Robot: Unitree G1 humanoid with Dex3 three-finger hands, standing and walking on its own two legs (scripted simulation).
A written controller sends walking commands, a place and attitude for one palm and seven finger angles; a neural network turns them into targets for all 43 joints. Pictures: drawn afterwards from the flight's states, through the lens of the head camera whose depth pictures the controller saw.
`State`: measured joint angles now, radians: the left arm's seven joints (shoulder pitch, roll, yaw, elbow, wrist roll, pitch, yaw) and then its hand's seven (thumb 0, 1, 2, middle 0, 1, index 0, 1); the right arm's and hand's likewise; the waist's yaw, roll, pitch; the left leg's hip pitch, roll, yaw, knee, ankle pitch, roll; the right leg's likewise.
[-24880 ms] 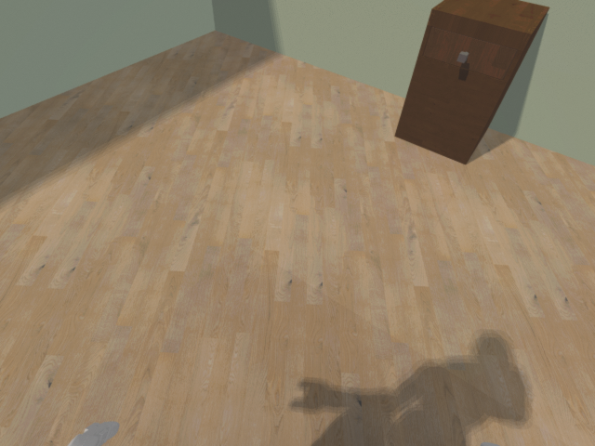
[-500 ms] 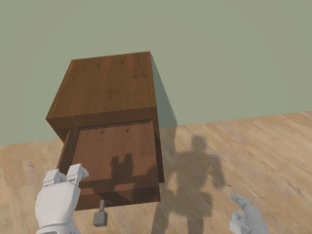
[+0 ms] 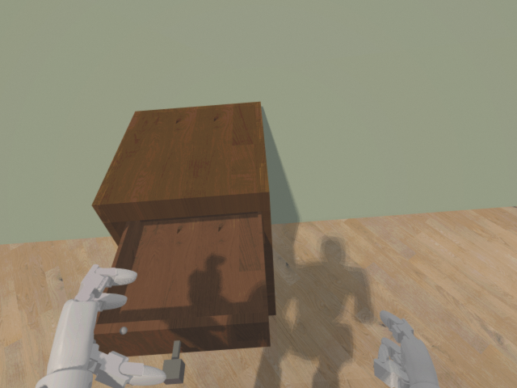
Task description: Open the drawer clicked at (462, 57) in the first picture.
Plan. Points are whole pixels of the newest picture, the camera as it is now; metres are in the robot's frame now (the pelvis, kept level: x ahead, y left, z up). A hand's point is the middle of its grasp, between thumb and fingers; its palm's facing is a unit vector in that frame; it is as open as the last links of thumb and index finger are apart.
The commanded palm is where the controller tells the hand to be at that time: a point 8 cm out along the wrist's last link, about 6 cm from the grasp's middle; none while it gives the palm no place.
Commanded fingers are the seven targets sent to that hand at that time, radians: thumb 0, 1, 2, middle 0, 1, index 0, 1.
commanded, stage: draw the hand back to the body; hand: left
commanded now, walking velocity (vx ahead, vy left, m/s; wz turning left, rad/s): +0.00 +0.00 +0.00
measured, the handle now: (174, 361) +0.22 +0.22 -0.20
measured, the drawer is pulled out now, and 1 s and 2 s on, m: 0.29 0.29 0.29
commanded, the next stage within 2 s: step back with the hand held close in 0.86 s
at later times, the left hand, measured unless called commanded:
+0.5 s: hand (69, 287) +0.19 +0.24 +0.16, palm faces +0.37 -0.83 -0.42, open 10.0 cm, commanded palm +0.14 +0.29 +0.19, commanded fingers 0.00 0.65 0.80 -0.22 -0.46 -0.22 -0.46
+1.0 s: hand (55, 282) +0.18 +0.24 +0.18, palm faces +0.39 -0.83 -0.41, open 7.4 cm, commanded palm +0.13 +0.29 +0.19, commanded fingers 0.00 0.90 0.90 -0.20 -0.30 -0.20 -0.30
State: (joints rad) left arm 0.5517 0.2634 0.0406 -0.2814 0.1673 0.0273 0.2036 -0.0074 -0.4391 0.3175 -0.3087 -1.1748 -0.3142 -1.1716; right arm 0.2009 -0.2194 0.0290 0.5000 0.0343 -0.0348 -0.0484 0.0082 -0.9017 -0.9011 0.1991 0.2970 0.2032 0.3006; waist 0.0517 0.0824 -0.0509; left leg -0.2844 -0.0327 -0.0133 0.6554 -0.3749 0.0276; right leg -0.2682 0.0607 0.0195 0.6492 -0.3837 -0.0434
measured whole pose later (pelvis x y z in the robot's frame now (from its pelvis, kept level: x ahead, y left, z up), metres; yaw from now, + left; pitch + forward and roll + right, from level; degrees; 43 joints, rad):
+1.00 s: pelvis +0.00 +0.01 +0.02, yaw +1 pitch -2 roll -1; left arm 0.55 0.34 0.28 -0.49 -0.07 -0.08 0.11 0.01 0.88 0.89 -0.21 -0.31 -0.21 -0.31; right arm 0.18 -0.22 0.02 0.61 0.02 -0.09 -0.07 0.01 -0.90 -0.90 0.20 0.30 0.20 0.30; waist 0.06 0.07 -0.01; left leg -0.12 -0.03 -0.03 0.42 -0.26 0.03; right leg -0.07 0.06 0.01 0.36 -0.25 -0.04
